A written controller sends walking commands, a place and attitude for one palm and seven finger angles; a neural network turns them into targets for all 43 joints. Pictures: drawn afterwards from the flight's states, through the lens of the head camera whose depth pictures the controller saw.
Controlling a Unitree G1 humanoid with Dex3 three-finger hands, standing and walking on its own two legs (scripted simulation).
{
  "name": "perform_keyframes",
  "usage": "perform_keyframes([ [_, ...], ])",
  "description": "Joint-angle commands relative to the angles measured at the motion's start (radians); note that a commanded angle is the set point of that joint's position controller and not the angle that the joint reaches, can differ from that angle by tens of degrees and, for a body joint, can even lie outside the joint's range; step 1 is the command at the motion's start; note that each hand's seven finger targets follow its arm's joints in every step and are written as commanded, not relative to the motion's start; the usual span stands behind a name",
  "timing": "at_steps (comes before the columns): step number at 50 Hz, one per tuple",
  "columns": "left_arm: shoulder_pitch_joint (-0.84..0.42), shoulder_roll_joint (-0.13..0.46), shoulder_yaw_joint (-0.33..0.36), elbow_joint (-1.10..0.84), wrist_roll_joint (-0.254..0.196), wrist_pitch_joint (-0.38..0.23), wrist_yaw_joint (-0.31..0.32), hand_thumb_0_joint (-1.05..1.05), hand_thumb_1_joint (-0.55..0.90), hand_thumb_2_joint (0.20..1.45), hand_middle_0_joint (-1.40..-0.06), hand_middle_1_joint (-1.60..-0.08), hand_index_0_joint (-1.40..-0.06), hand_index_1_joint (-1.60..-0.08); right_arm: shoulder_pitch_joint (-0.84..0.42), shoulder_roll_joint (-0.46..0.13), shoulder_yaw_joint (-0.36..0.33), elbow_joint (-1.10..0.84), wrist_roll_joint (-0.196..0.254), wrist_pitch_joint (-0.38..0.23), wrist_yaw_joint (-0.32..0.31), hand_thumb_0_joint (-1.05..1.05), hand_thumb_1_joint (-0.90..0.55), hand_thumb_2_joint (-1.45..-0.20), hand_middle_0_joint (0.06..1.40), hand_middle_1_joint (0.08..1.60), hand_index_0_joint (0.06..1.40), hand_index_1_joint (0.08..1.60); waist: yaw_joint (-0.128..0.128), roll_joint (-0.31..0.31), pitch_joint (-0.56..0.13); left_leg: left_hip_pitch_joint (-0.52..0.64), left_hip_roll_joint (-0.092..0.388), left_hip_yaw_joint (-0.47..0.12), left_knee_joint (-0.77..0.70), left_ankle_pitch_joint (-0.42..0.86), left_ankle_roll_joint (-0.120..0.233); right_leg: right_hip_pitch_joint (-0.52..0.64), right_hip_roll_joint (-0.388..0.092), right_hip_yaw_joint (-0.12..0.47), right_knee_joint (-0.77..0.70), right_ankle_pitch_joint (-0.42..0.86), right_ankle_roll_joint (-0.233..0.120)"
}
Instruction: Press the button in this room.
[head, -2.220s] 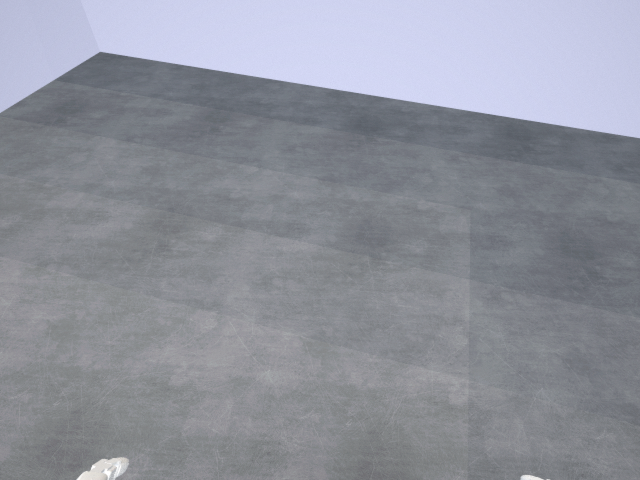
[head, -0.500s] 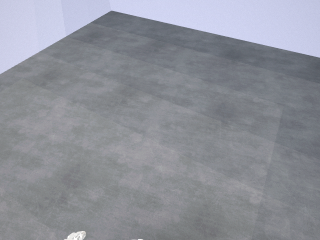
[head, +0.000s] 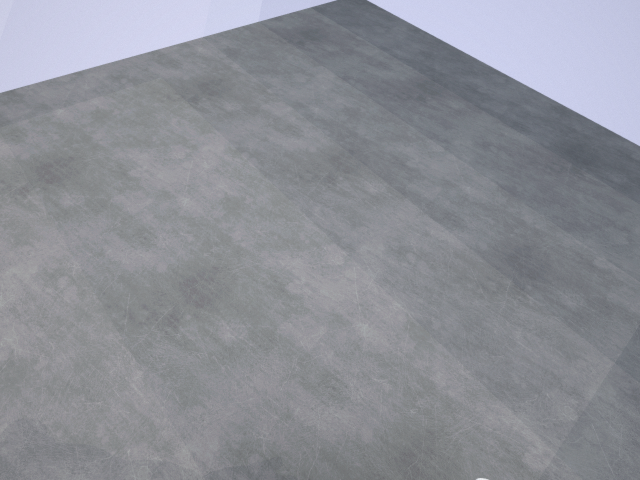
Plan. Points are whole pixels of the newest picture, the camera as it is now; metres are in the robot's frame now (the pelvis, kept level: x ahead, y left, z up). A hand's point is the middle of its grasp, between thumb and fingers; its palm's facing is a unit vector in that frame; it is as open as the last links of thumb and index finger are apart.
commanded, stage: turn or walk to find it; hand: left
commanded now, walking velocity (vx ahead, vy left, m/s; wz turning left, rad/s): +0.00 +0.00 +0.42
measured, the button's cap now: out of the picture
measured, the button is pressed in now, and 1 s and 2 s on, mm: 0 0 0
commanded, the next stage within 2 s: none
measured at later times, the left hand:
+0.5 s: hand out of the picture +0.06 +0.17 -0.13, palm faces +0.21 -0.93 -0.29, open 7.4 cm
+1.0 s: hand out of the picture -0.14 +0.14 -0.18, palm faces +0.50 -0.84 -0.22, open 7.4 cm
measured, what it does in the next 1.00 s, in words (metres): steps on the spot, turning left: right foot, then left foot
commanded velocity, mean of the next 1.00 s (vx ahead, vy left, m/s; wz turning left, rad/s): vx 0.00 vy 0.00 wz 0.42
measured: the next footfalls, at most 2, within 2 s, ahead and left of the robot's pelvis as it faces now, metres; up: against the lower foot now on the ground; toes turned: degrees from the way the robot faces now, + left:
right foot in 0.44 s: +0.04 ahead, -0.13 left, +0.00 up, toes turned +7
left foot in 0.98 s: -0.06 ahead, +0.07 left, +0.00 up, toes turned +31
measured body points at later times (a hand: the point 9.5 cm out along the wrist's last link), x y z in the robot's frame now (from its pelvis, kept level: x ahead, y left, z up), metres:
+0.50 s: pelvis -0.02 -0.04 +0.01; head +0.01 -0.07 +0.46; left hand +0.04 +0.22 -0.11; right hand +0.06 -0.29 -0.16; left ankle -0.03 +0.09 -0.70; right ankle +0.00 -0.13 -0.73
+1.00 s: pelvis -0.05 -0.03 +0.00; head -0.04 +0.00 +0.45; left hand -0.17 +0.19 -0.16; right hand +0.16 -0.21 -0.13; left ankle -0.10 +0.05 -0.73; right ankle +0.00 -0.13 -0.72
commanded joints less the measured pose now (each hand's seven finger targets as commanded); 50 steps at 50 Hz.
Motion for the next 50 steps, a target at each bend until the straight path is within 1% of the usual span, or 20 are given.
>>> perform_keyframes([
  [1,-0.093,0.09,0.027,-0.105,0.001,-0.019,0.007,0.0,0.9,0.9,-0.2,-0.3,-0.2,-0.3,0.119,-0.213,-0.049,-0.021,-0.005,-0.016,-0.04,0.0,-0.9,-0.9,0.2,0.3,0.2,0.3,-0.083,0.259,-0.111,0.192,0.319,-0.306,-0.239,0.766,0.16,-0.228,0.006,0.13,0.301,-0.014,0.029],
  [3,-0.058,0.088,0.03,-0.087,-0.002,-0.019,-0.003,0.0,0.9,0.9,-0.2,-0.3,-0.2,-0.3,0.06,-0.191,-0.037,-0.042,-0.004,-0.021,-0.039,0.0,-0.9,-0.9,0.2,0.3,0.2,0.3,-0.051,0.238,-0.076,0.142,0.255,-0.241,-0.256,0.686,0.133,-0.206,0.013,0.125,0.311,0.073,0.038],
  [5,-0.043,0.084,0.032,-0.075,-0.001,-0.017,-0.008,0.0,0.9,0.9,-0.2,-0.3,-0.2,-0.3,0.058,-0.189,-0.038,-0.048,-0.001,-0.026,-0.037,0.0,-0.9,-0.9,0.2,0.3,0.2,0.3,-0.044,0.215,-0.082,0.125,0.222,-0.22,-0.279,0.611,0.117,-0.188,0.021,0.118,0.301,0.126,0.047],
  [15,-0.153,0.064,0.029,-0.141,-0.007,-0.017,-0.001,0.0,0.9,0.9,-0.2,-0.3,-0.2,-0.3,0.112,-0.198,-0.056,-0.055,-0.015,-0.013,-0.031,0.0,-0.9,-0.9,0.2,0.3,0.2,0.3,-0.075,0.232,-0.066,0.073,0.227,-0.38,-0.294,0.433,0.156,-0.095,0.064,0.126,0.006,0.071,0.045],
  [18,-0.107,0.06,0.027,-0.142,-0.013,-0.028,0.002,0.0,0.9,0.9,-0.2,-0.3,-0.2,-0.3,0.094,-0.207,-0.063,-0.064,-0.017,-0.008,-0.027,0.0,-0.9,-0.9,0.2,0.3,0.2,0.3,-0.053,0.235,-0.099,0.049,0.203,-0.402,-0.241,0.483,0.14,0.015,0.1,0.114,-0.167,0.113,0.031],
  [20,-0.047,0.076,0.032,-0.129,-0.014,-0.043,0.005,0.0,0.9,0.9,-0.2,-0.3,-0.2,-0.3,0.084,-0.196,-0.063,-0.067,-0.009,-0.008,-0.024,0.0,-0.9,-0.9,0.2,0.3,0.2,0.3,-0.02,0.191,-0.137,-0.032,0.156,-0.375,-0.161,0.422,0.088,0.182,0.095,0.106,-0.39,0.292,0.026],
  [21,-0.022,0.123,0.039,-0.127,-0.006,-0.055,0.01,0.0,0.9,0.9,-0.2,-0.3,-0.2,-0.3,0.105,-0.156,-0.059,-0.071,0.001,-0.009,-0.018,0.0,-0.9,-0.9,0.2,0.3,0.2,0.3,-0.013,0.076,-0.163,-0.142,0.094,-0.325,-0.07,0.261,0.031,0.323,0.0,0.193,-0.503,0.351,0.005],
  [22,-0.012,0.225,0.061,-0.131,0.011,-0.064,0.019,0.0,0.9,0.9,-0.2,-0.3,-0.2,-0.3,0.126,-0.08,-0.047,-0.093,0.005,-0.01,-0.015,0.0,-0.9,-0.9,0.2,0.3,0.2,0.3,-0.009,-0.225,-0.168,-0.329,-0.057,-0.142,0.165,-0.12,-0.05,0.411,-0.278,0.467,-0.555,0.449,-0.093],
  [23,-0.007,0.239,0.054,-0.144,0.002,-0.057,0.017,0.0,0.9,0.9,-0.2,-0.3,-0.2,-0.3,0.097,-0.128,-0.061,-0.101,-0.008,-0.001,-0.02,0.0,-0.9,-0.9,0.2,0.3,0.2,0.3,0.007,-0.19,-0.151,-0.305,-0.043,-0.149,0.356,-0.253,-0.055,0.254,-0.368,0.489,-0.553,0.515,-0.177],
  [24,-0.064,0.188,0.051,-0.152,0.0,-0.057,0.023,0.0,0.9,0.9,-0.2,-0.3,-0.2,-0.3,0.095,-0.141,-0.067,-0.084,-0.012,0.014,-0.016,0.0,-0.9,-0.9,0.2,0.3,0.2,0.3,-0.018,-0.125,-0.11,-0.286,-0.015,-0.183,0.475,-0.19,-0.052,0.164,-0.325,0.422,-0.577,0.432,-0.193],
  [25,-0.126,0.166,0.047,-0.164,-0.001,-0.056,0.021,0.0,0.9,0.9,-0.2,-0.3,-0.2,-0.3,0.108,-0.13,-0.069,-0.057,-0.013,0.026,-0.01,0.0,-0.9,-0.9,0.2,0.3,0.2,0.3,-0.046,-0.119,-0.055,-0.283,-0.003,-0.173,0.545,-0.13,-0.057,0.098,-0.26,0.364,-0.594,0.342,-0.172],
  [27,-0.168,0.114,0.025,-0.171,-0.003,-0.06,0.012,0.0,0.9,0.9,-0.2,-0.3,-0.2,-0.3,0.151,-0.114,-0.066,-0.019,-0.016,0.03,0.001,0.0,-0.9,-0.9,0.2,0.3,0.2,0.3,-0.077,-0.061,-0.007,-0.291,0.012,-0.133,0.615,-0.014,-0.074,0.073,-0.168,0.222,-0.571,0.362,-0.131],
  [30,-0.115,0.101,0.02,-0.154,-0.003,-0.068,0.013,0.0,0.9,0.9,-0.2,-0.3,-0.2,-0.3,0.16,-0.103,-0.062,-0.004,-0.013,0.032,0.003,0.0,-0.9,-0.9,0.2,0.3,0.2,0.3,-0.065,-0.078,-0.021,-0.302,0.025,-0.109,0.615,0.04,-0.096,0.127,-0.15,0.155,-0.559,0.44,-0.123],
  [37,0.001,0.12,0.03,-0.099,0.005,-0.067,0.017,0.0,0.9,0.9,-0.2,-0.3,-0.2,-0.3,0.065,-0.091,-0.047,-0.014,-0.011,0.034,-0.002,0.0,-0.9,-0.9,0.2,0.3,0.2,0.3,-0.016,-0.068,-0.052,-0.298,0.052,-0.074,0.457,-0.052,-0.111,0.246,-0.211,0.141,-0.513,0.622,-0.172],
  [43,0.031,0.158,0.04,-0.068,0.015,-0.058,0.017,0.0,0.9,0.9,-0.2,-0.3,-0.2,-0.3,0.004,-0.072,-0.028,-0.037,0.002,0.018,-0.003,0.0,-0.9,-0.9,0.2,0.3,0.2,0.3,0.006,-0.104,-0.094,-0.16,0.046,-0.008,0.202,-0.125,-0.083,0.245,-0.246,0.12,-0.449,0.737,-0.196],
  [45,0.016,0.169,0.044,-0.062,0.016,-0.054,0.015,0.0,0.9,0.9,-0.2,-0.3,-0.2,-0.3,0.019,-0.072,-0.026,-0.038,0.005,0.012,-0.004,0.0,-0.9,-0.9,0.2,0.3,0.2,0.3,-0.006,-0.112,-0.103,-0.091,0.037,0.016,0.105,-0.102,-0.071,0.214,-0.25,0.103,-0.42,0.719,-0.181],
  [47,-0.01,0.171,0.047,-0.057,0.008,-0.049,0.011,0.0,0.9,0.9,-0.2,-0.3,-0.2,-0.3,0.069,-0.086,-0.027,-0.027,0.003,0.004,-0.006,0.0,-0.9,-0.9,0.2,0.3,0.2,0.3,-0.045,-0.08,-0.119,0.034,0.036,0.032,-0.069,0.048,-0.059,0.152,-0.23,0.047,-0.353,0.63,-0.128],
  [48,-0.016,0.156,0.045,-0.06,0.0,-0.044,0.008,0.0,0.9,0.9,-0.2,-0.3,-0.2,-0.3,0.109,-0.115,-0.034,-0.019,0.001,-0.005,-0.004,0.0,-0.9,-0.9,0.2,0.3,0.2,0.3,-0.069,0.004,-0.142,0.145,0.063,-0.005,-0.194,0.167,-0.044,0.079,-0.196,0.0,-0.253,0.541,-0.079],
  [49,-0.006,0.102,0.039,-0.083,-0.007,-0.036,0.004,0.0,0.9,0.9,-0.2,-0.3,-0.2,-0.3,0.136,-0.207,-0.052,-0.022,-0.005,-0.015,-0.007,0.0,-0.9,-0.9,0.2,0.3,0.2,0.3,-0.082,0.283,-0.159,0.261,0.265,-0.283,-0.28,0.362,0.029,-0.123,-0.071,-0.055,-0.051,0.211,-0.004],
  [50,-0.045,0.059,0.019,-0.12,-0.002,-0.028,0.005,0.0,0.9,0.9,-0.2,-0.3,-0.2,-0.3,0.169,-0.268,-0.064,-0.019,-0.005,-0.01,-0.016,0.0,-0.9,-0.9,0.2,0.3,0.2,0.3,-0.099,0.414,-0.135,0.25,0.416,-0.441,-0.305,0.655,0.145,-0.247,0.01,-0.003,0.127,-0.147,0.036],
])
